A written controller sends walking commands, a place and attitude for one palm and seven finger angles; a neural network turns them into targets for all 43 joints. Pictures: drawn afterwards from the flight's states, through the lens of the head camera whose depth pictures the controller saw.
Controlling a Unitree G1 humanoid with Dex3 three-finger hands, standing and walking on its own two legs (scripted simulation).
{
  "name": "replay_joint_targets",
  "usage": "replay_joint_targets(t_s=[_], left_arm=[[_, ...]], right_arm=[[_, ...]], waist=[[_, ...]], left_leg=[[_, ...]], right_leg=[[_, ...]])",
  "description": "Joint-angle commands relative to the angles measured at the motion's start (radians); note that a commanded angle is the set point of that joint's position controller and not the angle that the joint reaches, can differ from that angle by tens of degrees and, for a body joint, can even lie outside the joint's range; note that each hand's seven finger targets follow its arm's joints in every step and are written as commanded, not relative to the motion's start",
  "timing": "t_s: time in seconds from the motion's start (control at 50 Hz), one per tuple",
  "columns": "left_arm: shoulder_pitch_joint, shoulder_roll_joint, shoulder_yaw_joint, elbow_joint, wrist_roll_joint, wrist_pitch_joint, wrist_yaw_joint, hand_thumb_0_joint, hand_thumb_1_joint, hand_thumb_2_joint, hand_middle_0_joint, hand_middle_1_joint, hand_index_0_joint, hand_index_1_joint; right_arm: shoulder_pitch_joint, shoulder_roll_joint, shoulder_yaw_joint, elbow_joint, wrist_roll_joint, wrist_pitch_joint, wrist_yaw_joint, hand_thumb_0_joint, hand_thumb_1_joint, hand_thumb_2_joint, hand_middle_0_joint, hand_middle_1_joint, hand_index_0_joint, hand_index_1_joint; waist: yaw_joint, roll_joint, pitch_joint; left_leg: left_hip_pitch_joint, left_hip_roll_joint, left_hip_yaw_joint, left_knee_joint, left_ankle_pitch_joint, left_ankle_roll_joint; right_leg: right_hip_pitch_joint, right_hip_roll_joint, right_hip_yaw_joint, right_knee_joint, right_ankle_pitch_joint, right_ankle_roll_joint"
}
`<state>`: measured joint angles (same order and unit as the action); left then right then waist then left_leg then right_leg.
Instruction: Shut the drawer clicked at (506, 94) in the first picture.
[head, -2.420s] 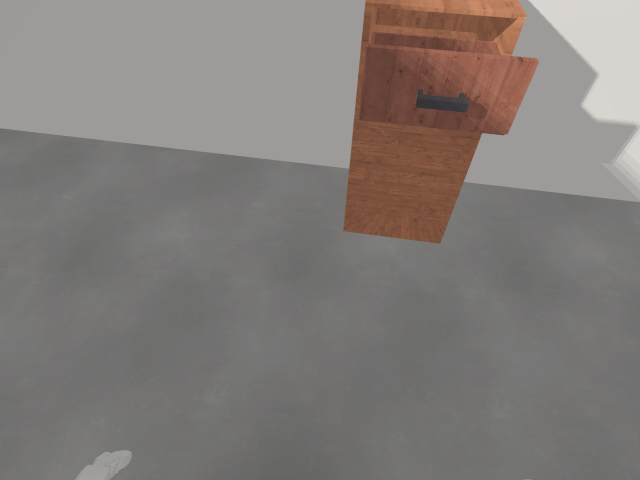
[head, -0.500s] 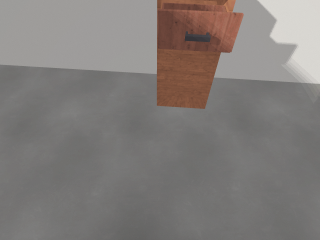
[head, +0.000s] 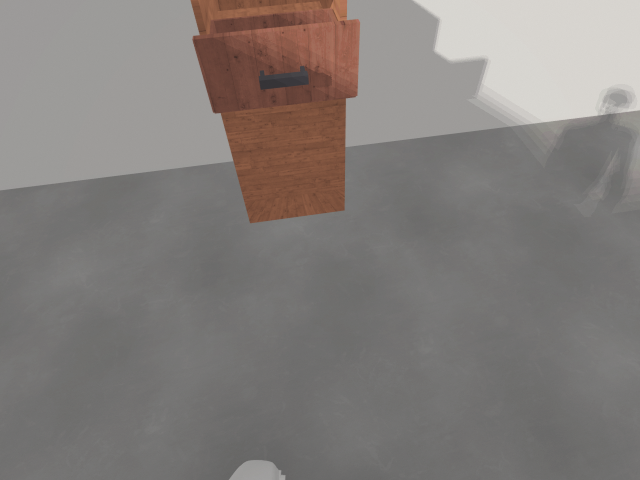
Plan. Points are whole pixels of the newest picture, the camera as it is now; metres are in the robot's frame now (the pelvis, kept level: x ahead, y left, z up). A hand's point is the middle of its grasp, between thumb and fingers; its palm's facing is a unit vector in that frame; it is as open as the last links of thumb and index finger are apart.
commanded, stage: walk to a spot facing it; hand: left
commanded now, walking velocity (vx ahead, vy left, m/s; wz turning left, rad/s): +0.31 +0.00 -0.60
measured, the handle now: (283, 76) +0.94 +0.18 +0.03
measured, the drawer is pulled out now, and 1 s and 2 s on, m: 0.28 0.28 0.28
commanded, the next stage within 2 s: none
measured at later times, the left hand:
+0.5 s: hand (145, 442) +0.19 +0.31 -0.18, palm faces -0.20 -0.96 -0.18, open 7.4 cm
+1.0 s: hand (297, 299) +0.47 +0.10 -0.19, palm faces -0.63 -0.77 -0.12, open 7.4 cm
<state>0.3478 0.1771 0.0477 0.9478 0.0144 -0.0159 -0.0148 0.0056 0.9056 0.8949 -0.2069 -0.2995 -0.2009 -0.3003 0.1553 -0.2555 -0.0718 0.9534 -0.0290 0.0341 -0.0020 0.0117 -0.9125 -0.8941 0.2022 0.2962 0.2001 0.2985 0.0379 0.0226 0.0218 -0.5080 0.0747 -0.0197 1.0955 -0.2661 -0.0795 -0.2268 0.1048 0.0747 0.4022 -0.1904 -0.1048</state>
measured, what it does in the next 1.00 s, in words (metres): walks ahead, turning right: left foot, then right foot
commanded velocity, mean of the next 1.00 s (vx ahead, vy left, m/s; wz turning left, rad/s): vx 0.17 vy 0.00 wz -0.60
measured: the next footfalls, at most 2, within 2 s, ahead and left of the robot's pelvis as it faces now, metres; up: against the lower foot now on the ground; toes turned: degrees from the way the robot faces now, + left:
left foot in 0.36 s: +0.19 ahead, +0.17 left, +0.00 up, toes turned -12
right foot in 0.98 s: +0.30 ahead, -0.04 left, +0.00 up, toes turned -43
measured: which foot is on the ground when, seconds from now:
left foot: up 0.00-0.34, down 0.36-0.96, up 0.98-1.00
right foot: down 0.00-0.36, up 0.38-0.96, down 0.98-1.00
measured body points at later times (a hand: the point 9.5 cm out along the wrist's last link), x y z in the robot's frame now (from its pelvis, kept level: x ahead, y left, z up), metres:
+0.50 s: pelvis +0.13 +0.10 +0.00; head +0.14 +0.14 +0.44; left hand +0.20 +0.36 -0.17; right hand +0.15 -0.15 -0.12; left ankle +0.15 +0.18 -0.74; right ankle +0.05 -0.03 -0.65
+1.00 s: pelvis +0.26 +0.05 -0.03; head +0.31 +0.04 +0.41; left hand +0.50 +0.14 -0.18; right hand +0.04 -0.04 -0.17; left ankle +0.17 +0.18 -0.70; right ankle +0.27 -0.02 -0.75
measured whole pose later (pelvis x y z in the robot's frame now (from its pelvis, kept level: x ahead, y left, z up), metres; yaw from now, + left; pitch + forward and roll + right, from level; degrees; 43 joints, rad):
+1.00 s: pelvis +0.26 +0.05 -0.03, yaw -36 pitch +0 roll +0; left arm 0.08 0.17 0.05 0.91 0.03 0.00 -0.03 0.01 0.91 0.90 -0.20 -0.30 -0.20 -0.30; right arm 0.51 -0.10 -0.03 1.08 0.00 0.00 -0.03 0.01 -0.91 -0.89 0.21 0.30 0.20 0.30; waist -0.05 -0.04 0.11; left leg -0.14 0.11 0.35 0.92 -0.53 -0.02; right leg -0.39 0.03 -0.17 0.66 -0.25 -0.11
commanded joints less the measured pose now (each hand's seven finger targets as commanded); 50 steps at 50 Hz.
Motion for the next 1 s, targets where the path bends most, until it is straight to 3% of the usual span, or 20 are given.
replay_joint_targets(t_s=[0.0,0.16,0.24,0.28,0.3,0.32,0.34,0.36,0.38,0.42,0.46,0.5,0.6,0.8,0.88,0.9,0.92,0.94,0.96,0.98], left_arm=[[0.098,0.186,0.053,-0.038,0.006,-0.029,0.017,0.0,0.9,0.9,-0.2,-0.3,-0.2,-0.3],[0.119,0.203,0.054,-0.036,0.013,-0.033,0.018,0.0,0.9,0.9,-0.2,-0.3,-0.2,-0.3],[0.091,0.219,0.06,-0.047,0.014,-0.028,0.024,0.0,0.9,0.9,-0.2,-0.3,-0.2,-0.3],[0.024,0.226,0.065,-0.065,0.014,-0.026,0.026,0.0,0.9,0.9,-0.2,-0.3,-0.2,-0.3],[-0.014,0.217,0.066,-0.076,0.01,-0.023,0.024,0.0,0.9,0.9,-0.2,-0.3,-0.2,-0.3],[-0.018,0.171,0.06,-0.086,0.003,-0.023,0.016,0.0,0.9,0.9,-0.2,-0.3,-0.2,-0.3],[0.011,0.116,0.054,-0.093,-0.009,-0.024,0.003,0.0,0.9,0.9,-0.2,-0.3,-0.2,-0.3],[0.016,0.136,0.057,-0.1,0.002,-0.025,0.003,0.0,0.9,0.9,-0.2,-0.3,-0.2,-0.3],[-0.005,0.147,0.067,-0.104,0.012,-0.024,-0.003,0.0,0.9,0.9,-0.2,-0.3,-0.2,-0.3],[-0.006,0.144,0.075,-0.052,0.026,-0.005,-0.019,0.0,0.9,0.9,-0.2,-0.3,-0.2,-0.3],[0.04,0.102,0.066,-0.033,0.024,0.014,-0.029,0.0,0.9,0.9,-0.2,-0.3,-0.2,-0.3],[0.046,0.082,0.064,-0.028,0.023,0.029,-0.028,0.0,0.9,0.9,-0.2,-0.3,-0.2,-0.3],[-0.034,0.063,0.056,-0.041,0.022,0.047,-0.021,0.0,0.9,0.9,-0.2,-0.3,-0.2,-0.3],[-0.298,0.034,0.025,-0.093,0.014,0.049,-0.021,0.0,0.9,0.9,-0.2,-0.3,-0.2,-0.3],[-0.238,0.064,0.029,-0.088,0.016,0.03,-0.01,0.0,0.9,0.9,-0.2,-0.3,-0.2,-0.3],[-0.184,0.085,0.037,-0.078,0.018,0.018,-0.006,0.0,0.9,0.9,-0.2,-0.3,-0.2,-0.3],[-0.073,0.121,0.048,-0.05,0.02,0.005,-0.001,0.0,0.9,0.9,-0.2,-0.3,-0.2,-0.3],[0.044,0.198,0.064,-0.017,0.022,-0.006,0.009,0.0,0.9,0.9,-0.2,-0.3,-0.2,-0.3],[0.106,0.28,0.08,-0.008,0.0,-0.012,0.027,0.0,0.9,0.9,-0.2,-0.3,-0.2,-0.3],[0.071,0.286,0.08,-0.021,-0.016,0.003,0.04,0.0,0.9,0.9,-0.2,-0.3,-0.2,-0.3]], right_arm=[[-0.097,-0.073,-0.01,-0.123,-0.003,-0.047,0.003,0.0,-0.9,-0.9,0.2,0.3,0.2,0.3],[-0.154,-0.052,-0.005,-0.179,0.008,-0.063,0.011,0.0,-0.9,-0.9,0.2,0.3,0.2,0.3],[-0.154,-0.044,-0.003,-0.198,0.019,-0.079,0.009,0.0,-0.9,-0.9,0.2,0.3,0.2,0.3],[-0.051,-0.051,-0.006,-0.177,0.024,-0.088,0.002,0.0,-0.9,-0.9,0.2,0.3,0.2,0.3],[0.058,-0.071,-0.011,-0.142,0.026,-0.094,-0.008,0.0,-0.9,-0.9,0.2,0.3,0.2,0.3],[0.198,-0.141,-0.024,-0.099,0.024,-0.101,-0.024,0.0,-0.9,-0.9,0.2,0.3,0.2,0.3],[0.295,-0.242,-0.046,-0.08,0.008,-0.102,-0.025,0.0,-0.9,-0.9,0.2,0.3,0.2,0.3],[0.27,-0.238,-0.037,-0.1,0.015,-0.088,-0.024,0.0,-0.9,-0.9,0.2,0.3,0.2,0.3],[0.196,-0.195,-0.027,-0.128,0.005,-0.086,-0.02,0.0,-0.9,-0.9,0.2,0.3,0.2,0.3],[0.124,-0.082,0.008,-0.116,0.008,-0.099,-0.023,0.0,-0.9,-0.9,0.2,0.3,0.2,0.3],[0.122,-0.043,0.024,-0.095,0.017,-0.114,-0.029,0.0,-0.9,-0.9,0.2,0.3,0.2,0.3],[0.18,-0.028,0.026,-0.067,0.018,-0.123,-0.034,0.0,-0.9,-0.9,0.2,0.3,0.2,0.3],[0.291,-0.017,0.035,-0.002,0.019,-0.129,-0.047,0.0,-0.9,-0.9,0.2,0.3,0.2,0.3],[0.415,-0.015,0.029,0.088,0.002,-0.096,-0.057,0.0,-0.9,-0.9,0.2,0.3,0.2,0.3],[0.403,-0.062,0.006,0.081,0.01,-0.081,-0.047,0.0,-0.9,-0.9,0.2,0.3,0.2,0.3],[0.387,-0.07,0.001,0.067,0.014,-0.078,-0.045,0.0,-0.9,-0.9,0.2,0.3,0.2,0.3],[0.34,-0.08,-0.002,0.045,0.022,-0.076,-0.037,0.0,-0.9,-0.9,0.2,0.3,0.2,0.3],[0.32,-0.052,0.002,0.016,0.04,-0.071,-0.027,0.0,-0.9,-0.9,0.2,0.3,0.2,0.3],[0.295,0.008,0.01,-0.035,0.044,-0.074,-0.027,0.0,-0.9,-0.9,0.2,0.3,0.2,0.3],[0.207,-0.018,0.004,-0.067,0.034,-0.068,-0.041,0.0,-0.9,-0.9,0.2,0.3,0.2,0.3]], waist=[[0.026,-0.122,-0.017],[0.037,-0.149,0.028],[0.033,-0.159,0.022],[-0.027,-0.161,0.003],[-0.076,-0.124,-0.029],[-0.128,0.026,-0.104],[-0.146,0.319,-0.146],[-0.119,0.259,-0.085],[-0.091,0.167,0.013],[-0.031,0.105,0.102],[0.005,0.129,0.078],[0.006,0.15,0.058],[-0.008,0.086,0.063],[-0.085,0.109,0.084],[-0.045,0.153,-0.01],[-0.016,0.154,-0.043],[0.046,0.152,-0.09],[0.096,-0.004,-0.196],[0.089,-0.175,-0.288],[0.089,-0.092,-0.253]], left_leg=[[-0.202,0.018,-0.019,-0.055,-0.005,-0.008],[-0.124,-0.021,-0.001,-0.232,-0.03,0.002],[0.025,-0.057,0.006,-0.389,-0.065,0.022],[0.245,-0.063,-0.004,-0.535,-0.03,0.033],[0.441,-0.058,-0.007,-0.634,0.015,0.041],[0.672,0.059,-0.1,-0.706,-0.067,0.058],[0.764,0.351,-0.465,-0.84,-0.29,0.131],[0.625,0.435,-0.573,-0.911,-0.418,0.177],[0.476,0.413,-0.539,-0.954,-0.469,0.209],[0.324,0.283,-0.306,-0.956,-0.281,0.104],[0.31,0.201,-0.101,-0.92,-0.035,0.021],[0.343,0.18,0.008,-0.887,0.189,-0.002],[0.429,0.201,0.106,-0.815,0.623,-0.007],[0.611,0.23,0.218,-0.706,0.951,0.127],[0.635,0.255,0.278,-0.52,1.208,0.144],[0.582,0.26,0.275,-0.422,1.186,0.135],[0.469,0.264,0.283,-0.256,1.043,0.11],[0.201,0.197,0.307,0.044,0.576,0.062],[-0.09,-0.006,0.244,0.406,-0.375,-0.007],[-0.099,0.03,0.051,0.396,-0.353,0.021]], right_leg=[[0.184,-0.283,0.422,-0.2,-0.193,-0.087],[0.125,-0.264,0.455,-0.192,-0.145,-0.101],[0.071,-0.253,0.456,-0.135,-0.024,-0.095],[-0.059,-0.226,0.432,-0.055,-0.017,-0.064],[-0.175,-0.167,0.381,0.033,-0.054,-0.03],[-0.307,-0.066,0.281,0.219,-0.109,0.007],[-0.498,0.04,0.101,0.55,-0.396,0.071],[-0.504,-0.035,0.043,0.681,-0.37,0.092],[-0.505,-0.082,0.022,0.764,-0.327,0.098],[-0.464,-0.135,0.002,0.842,-0.147,0.1],[-0.415,-0.138,-0.021,0.852,-0.035,0.112],[-0.433,-0.135,-0.027,0.879,0.016,0.121],[-0.52,-0.135,-0.057,0.902,0.052,0.134],[-0.478,-0.119,-0.219,0.504,-0.057,0.106],[-0.273,-0.053,-0.274,0.323,-0.114,0.066],[-0.149,-0.05,-0.266,0.257,-0.097,0.054],[0.039,-0.08,-0.227,0.15,-0.005,0.035],[0.357,-0.255,-0.025,0.098,0.343,-0.053],[0.502,-0.563,0.457,0.094,0.917,-0.218],[0.424,-0.542,0.358,0.049,0.832,-0.255]])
